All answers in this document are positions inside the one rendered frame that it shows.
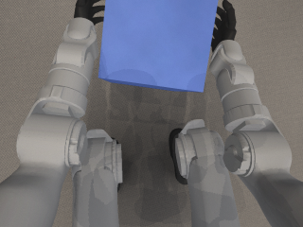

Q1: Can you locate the robot left thigh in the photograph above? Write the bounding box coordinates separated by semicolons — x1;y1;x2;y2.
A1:
72;137;123;227

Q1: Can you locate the robot left forearm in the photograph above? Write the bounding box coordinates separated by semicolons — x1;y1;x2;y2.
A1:
16;17;99;159

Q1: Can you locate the robot right foot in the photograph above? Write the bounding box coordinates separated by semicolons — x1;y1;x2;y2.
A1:
169;128;187;185

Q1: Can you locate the robot right hand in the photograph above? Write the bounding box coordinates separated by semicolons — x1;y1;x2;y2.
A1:
211;0;237;53

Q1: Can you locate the right robot upper arm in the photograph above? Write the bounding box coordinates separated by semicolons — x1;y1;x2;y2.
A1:
223;131;303;227

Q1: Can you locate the carton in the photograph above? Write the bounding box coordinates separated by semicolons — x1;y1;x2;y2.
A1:
98;0;219;93

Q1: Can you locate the robot left hand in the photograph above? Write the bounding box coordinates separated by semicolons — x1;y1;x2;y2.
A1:
74;0;105;25

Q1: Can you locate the left robot upper arm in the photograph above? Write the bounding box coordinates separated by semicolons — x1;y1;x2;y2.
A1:
0;113;88;227

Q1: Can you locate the robot right forearm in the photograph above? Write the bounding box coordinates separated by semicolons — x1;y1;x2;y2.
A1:
209;40;293;159

